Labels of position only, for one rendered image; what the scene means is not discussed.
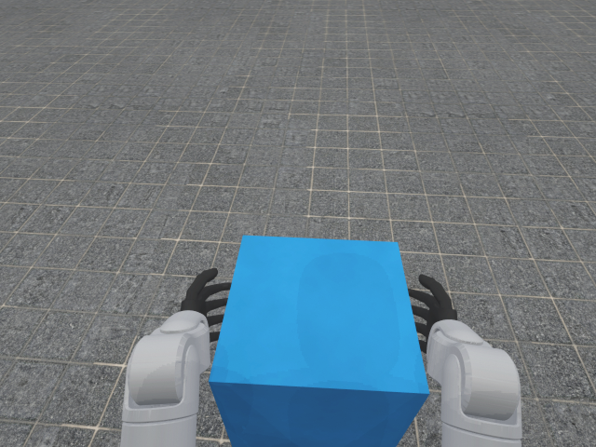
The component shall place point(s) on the robot left hand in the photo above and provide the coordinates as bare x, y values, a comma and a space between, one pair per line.
197, 294

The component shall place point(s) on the carton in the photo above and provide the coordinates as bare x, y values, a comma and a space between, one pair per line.
318, 346

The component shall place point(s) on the left robot forearm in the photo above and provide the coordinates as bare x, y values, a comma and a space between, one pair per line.
162, 383

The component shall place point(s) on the right robot forearm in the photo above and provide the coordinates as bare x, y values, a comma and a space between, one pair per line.
480, 388

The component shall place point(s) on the robot right hand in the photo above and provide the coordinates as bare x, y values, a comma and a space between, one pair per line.
440, 307

